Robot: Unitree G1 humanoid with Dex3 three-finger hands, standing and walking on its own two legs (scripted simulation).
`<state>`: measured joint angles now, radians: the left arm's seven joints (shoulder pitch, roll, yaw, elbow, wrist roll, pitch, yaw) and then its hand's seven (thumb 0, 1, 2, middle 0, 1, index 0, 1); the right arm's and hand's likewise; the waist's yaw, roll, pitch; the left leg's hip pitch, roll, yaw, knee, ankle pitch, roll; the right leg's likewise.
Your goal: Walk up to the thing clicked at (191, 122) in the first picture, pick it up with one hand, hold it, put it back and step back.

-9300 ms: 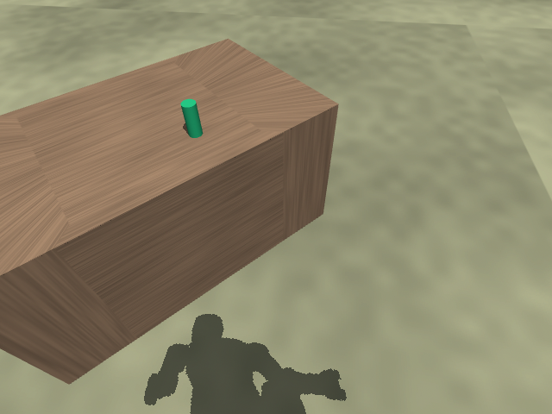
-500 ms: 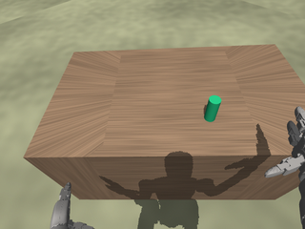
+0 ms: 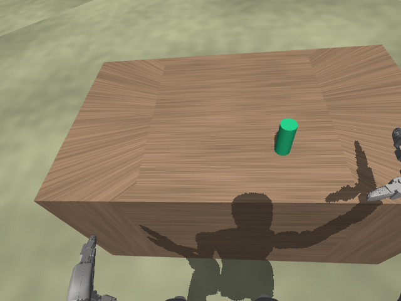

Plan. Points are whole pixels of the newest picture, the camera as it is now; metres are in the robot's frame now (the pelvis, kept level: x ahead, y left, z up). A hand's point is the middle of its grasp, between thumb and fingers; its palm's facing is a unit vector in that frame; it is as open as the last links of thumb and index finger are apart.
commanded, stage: go down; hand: right
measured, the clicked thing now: (285, 137) +0.55 -0.18 -0.08
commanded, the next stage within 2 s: none
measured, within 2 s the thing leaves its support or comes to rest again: neither
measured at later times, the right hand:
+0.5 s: hand (390, 137) +0.42 -0.34 +0.07, palm faces +0.18 +0.98 -0.01, open 17.4 cm
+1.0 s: hand (397, 128) +0.44 -0.36 +0.07, palm faces +0.19 +0.98 +0.00, open 17.5 cm
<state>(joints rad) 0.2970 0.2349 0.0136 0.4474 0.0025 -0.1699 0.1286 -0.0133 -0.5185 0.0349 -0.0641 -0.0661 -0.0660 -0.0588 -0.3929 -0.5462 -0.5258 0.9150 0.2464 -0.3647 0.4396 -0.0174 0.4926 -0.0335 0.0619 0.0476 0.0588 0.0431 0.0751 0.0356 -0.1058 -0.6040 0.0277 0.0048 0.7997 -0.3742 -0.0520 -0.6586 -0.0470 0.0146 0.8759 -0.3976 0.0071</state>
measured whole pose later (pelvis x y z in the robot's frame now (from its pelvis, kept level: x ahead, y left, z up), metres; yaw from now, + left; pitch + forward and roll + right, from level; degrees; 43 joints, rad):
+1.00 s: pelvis +0.00 +0.00 -0.03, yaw +1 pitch +19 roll +4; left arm 0.32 0.27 -0.03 0.30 0.01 -0.13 0.06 -0.01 -0.54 0.06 -0.06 -0.06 -0.05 -0.06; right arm -0.72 -0.87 -0.65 1.20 0.14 -0.32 0.53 -0.02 0.56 -0.05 0.06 0.05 0.06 0.05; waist 0.18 0.04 -0.14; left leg -0.86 0.00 0.03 0.96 -0.43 -0.04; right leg -0.93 -0.07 0.05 1.06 -0.47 0.01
